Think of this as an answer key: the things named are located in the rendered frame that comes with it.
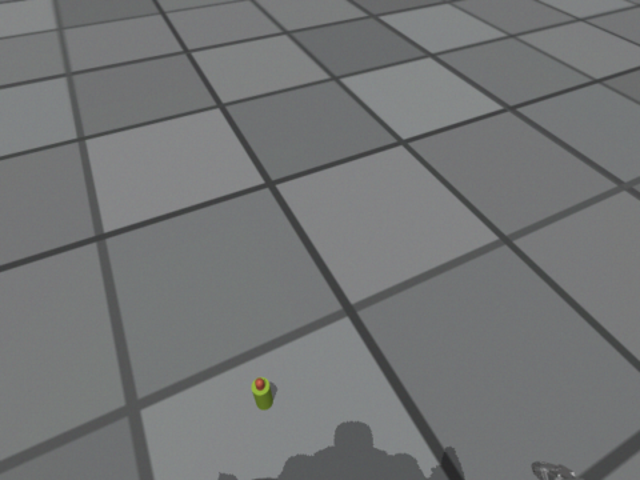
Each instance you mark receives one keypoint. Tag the right robot hand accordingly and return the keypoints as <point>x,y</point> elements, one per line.
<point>547,471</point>

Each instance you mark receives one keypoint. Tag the bottle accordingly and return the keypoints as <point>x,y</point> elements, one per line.
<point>262,393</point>

